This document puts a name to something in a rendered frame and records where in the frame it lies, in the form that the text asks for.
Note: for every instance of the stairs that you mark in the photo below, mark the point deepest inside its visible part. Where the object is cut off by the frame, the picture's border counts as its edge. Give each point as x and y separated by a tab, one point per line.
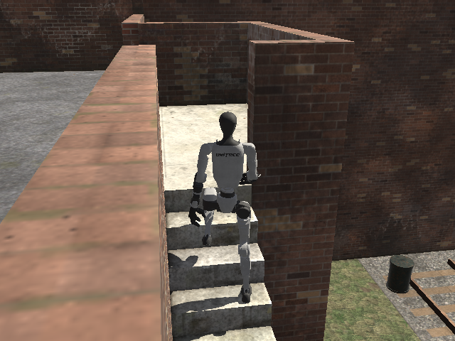
206	281

